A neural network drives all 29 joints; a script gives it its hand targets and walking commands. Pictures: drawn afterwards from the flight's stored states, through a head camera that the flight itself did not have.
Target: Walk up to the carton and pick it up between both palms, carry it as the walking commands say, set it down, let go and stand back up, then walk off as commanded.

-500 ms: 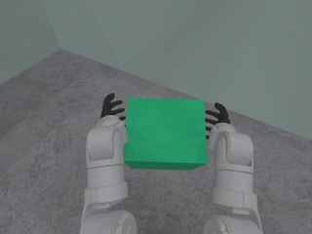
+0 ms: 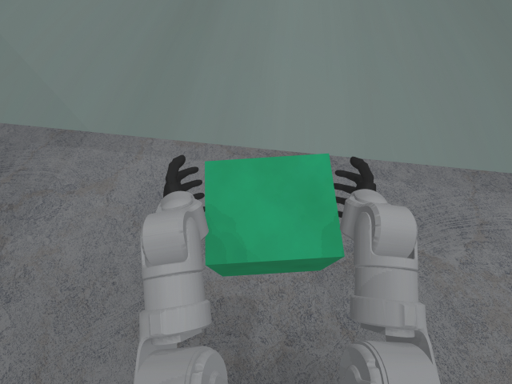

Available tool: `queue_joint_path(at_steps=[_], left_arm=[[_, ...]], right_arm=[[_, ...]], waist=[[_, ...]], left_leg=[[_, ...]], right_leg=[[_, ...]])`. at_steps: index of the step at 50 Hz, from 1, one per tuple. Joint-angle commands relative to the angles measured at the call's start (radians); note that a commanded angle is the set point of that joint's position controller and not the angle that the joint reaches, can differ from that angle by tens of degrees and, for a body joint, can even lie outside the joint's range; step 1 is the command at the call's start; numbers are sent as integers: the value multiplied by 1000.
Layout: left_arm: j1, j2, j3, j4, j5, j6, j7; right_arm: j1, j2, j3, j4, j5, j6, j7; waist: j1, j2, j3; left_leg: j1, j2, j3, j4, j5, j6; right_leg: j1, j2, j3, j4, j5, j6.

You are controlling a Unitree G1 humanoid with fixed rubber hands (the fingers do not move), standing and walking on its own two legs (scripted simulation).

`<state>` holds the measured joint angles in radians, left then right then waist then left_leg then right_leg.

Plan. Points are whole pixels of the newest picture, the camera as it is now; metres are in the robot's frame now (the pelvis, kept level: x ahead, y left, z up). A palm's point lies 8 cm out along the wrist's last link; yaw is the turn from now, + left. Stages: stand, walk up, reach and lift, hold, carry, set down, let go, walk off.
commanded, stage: carry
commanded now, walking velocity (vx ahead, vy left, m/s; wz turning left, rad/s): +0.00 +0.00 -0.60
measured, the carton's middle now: (269, 222) +0.38 -0.01 +0.02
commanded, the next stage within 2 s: none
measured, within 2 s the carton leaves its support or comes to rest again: neither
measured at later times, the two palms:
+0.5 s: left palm (267, 223) +0.33 +0.00 +0.10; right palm (460, 281) +0.24 -0.25 +0.08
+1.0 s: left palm (385, 252) +0.26 -0.14 +0.12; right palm out of the picture +0.11 -0.36 +0.11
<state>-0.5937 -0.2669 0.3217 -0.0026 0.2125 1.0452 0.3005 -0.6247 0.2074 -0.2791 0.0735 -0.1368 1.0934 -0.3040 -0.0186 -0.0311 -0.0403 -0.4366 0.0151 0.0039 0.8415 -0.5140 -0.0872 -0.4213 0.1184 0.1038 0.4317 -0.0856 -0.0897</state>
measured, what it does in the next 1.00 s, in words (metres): walks backwards, turning right: left foot, then right foot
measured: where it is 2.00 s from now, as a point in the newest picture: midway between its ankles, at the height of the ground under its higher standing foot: outside the picture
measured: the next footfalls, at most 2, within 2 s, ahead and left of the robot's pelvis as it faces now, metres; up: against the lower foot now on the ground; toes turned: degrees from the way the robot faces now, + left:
left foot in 0.14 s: -0.01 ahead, +0.15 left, +0.00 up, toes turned -3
right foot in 0.46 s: -0.05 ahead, -0.16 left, +0.00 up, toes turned -22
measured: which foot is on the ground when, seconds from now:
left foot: up 0.00-0.12, down 0.14-0.48, up 0.50-0.72, down 0.74-1.00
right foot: down 0.00-0.14, up 0.16-0.44, down 0.46-0.74, up 0.76-1.00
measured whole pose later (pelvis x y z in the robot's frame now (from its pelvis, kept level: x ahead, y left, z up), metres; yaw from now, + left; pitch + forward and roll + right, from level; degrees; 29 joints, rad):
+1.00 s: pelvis -0.11 -0.06 -0.02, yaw -37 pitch +4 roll -2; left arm -0.68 -0.21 0.31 0.10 0.20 1.08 0.31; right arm -0.64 0.24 -0.33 0.10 -0.21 1.09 -0.29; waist 0.05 0.02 -0.07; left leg -0.41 0.23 0.17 0.69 -0.31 -0.08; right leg -0.37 0.01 -0.11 0.67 -0.36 0.04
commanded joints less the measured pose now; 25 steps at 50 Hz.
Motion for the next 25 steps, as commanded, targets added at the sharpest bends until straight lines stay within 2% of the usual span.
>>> queue_joint_path(at_steps=[1,2,3,4,5,6,7,8,9,10,11,12,13,14,16,17,19,20,21,22,23,24,25], left_arm=[[-570,-847,-597,78,-362,49,-237],[-545,-851,-579,109,-356,57,-237],[-582,-849,-591,88,-364,55,-236],[-601,-842,-600,76,-367,56,-237],[-580,-857,-604,114,-359,65,-236],[-547,-859,-612,128,-351,66,-236],[-572,-876,-615,132,-353,67,-237],[-666,-877,-627,147,-359,62,-233],[-600,-906,-618,145,-367,63,-242],[-669,-910,-609,161,-371,54,-240],[-738,-907,-630,126,-384,50,-235],[-743,-929,-636,139,-389,48,-232],[-713,-938,-646,168,-397,49,-232],[-675,-950,-650,181,-396,50,-229],[-649,-943,-651,208,-396,59,-224],[-600,-927,-633,239,-392,63,-223],[-572,-944,-625,255,-384,66,-227],[-579,-940,-617,245,-386,64,-231],[-563,-948,-621,253,-393,68,-235],[-518,-943,-595,285,-374,68,-238],[-504,-933,-575,287,-369,61,-246],[-528,-919,-572,247,-373,47,-248],[-433,-942,-550,271,-356,36,-244]], right_arm=[[-666,942,594,-25,329,-31,207],[-671,947,600,-26,334,-28,203],[-644,948,579,3,329,-25,205],[-609,952,556,38,317,-20,206],[-616,957,560,36,319,-22,206],[-581,938,552,42,316,-24,210],[-586,933,536,54,304,-26,210],[-678,921,527,62,298,-41,212],[-630,931,533,7,295,-36,215],[-709,913,531,5,296,-41,219],[-716,920,517,36,289,-39,225],[-727,920,512,21,291,-44,227],[-708,899,508,4,284,-48,223],[-699,896,501,-5,287,-51,221],[-618,869,465,24,258,-47,210],[-571,847,452,43,243,-41,203],[-593,853,470,-2,256,-46,205],[-592,877,483,10,260,-43,206],[-529,862,466,45,247,-36,204],[-527,848,471,42,242,-34,202],[-589,875,511,23,262,-35,204],[-628,901,552,-27,290,-38,212],[-715,892,600,-118,335,-47,222]], waist=[[36,-138,-435],[35,-156,-420],[33,-161,-451],[26,-145,-452],[15,-129,-447],[5,-12,-440],[-1,214,-424],[15,385,-344],[19,253,-314],[21,198,-272],[21,179,-240],[18,187,-225],[14,194,-256],[11,260,-270],[-6,339,-313],[-12,327,-352],[-17,366,-356],[-7,315,-372],[1,326,-377],[10,218,-406],[22,19,-431],[15,-247,-446],[32,-293,-410]], left_leg=[[24,-18,-1,-113,-6,14],[66,-36,13,-173,-7,22],[169,-28,24,-254,-5,37],[262,-12,30,-341,7,55],[376,18,29,-451,57,62],[486,135,-69,-563,38,97],[529,374,-317,-612,123,179],[373,512,-369,-565,288,273],[289,530,-298,-557,302,274],[254,469,-203,-528,360,221],[246,386,-99,-494,469,166],[266,318,-8,-441,585,136],[352,310,23,-378,769,135],[392,304,44,-334,939,134],[385,298,80,-277,1007,130],[436,308,101,-228,1024,112],[445,308,105,-166,1010,98],[425,312,114,-128,949,76],[380,304,140,-70,914,29],[257,306,117,-20,805,11],[31,248,112,154,337,-34],[-202,134,129,222,-129,-74],[-190,125,82,162,-201,-66]], right_leg=[[365,-272,313,-98,156,5],[349,-250,317,-121,138,34],[279,-230,296,-142,14,48],[234,-192,259,-156,-6,106],[154,-165,212,-127,-11,131],[61,-100,118,-33,-28,172],[-79,-14,-11,174,-232,209],[-131,-31,-72,444,-408,146],[-162,-72,-106,590,-388,130],[-161,-100,-110,644,-340,122],[-155,-111,-127,641,-293,118],[-160,-107,-124,627,-283,111],[-181,-92,-141,609,-301,112],[-171,-83,-177,562,-319,124],[-87,-65,-251,445,-316,140],[-74,-72,-256,376,-306,151],[-43,-66,-291,242,-269,148],[23,-71,-289,109,-194,134],[105,-94,-254,-31,-87,135],[269,-140,-163,-40,32,105],[475,-307,46,11,644,34],[621,-433,197,165,1147,-77],[540,-386,171,162,1085,-106]])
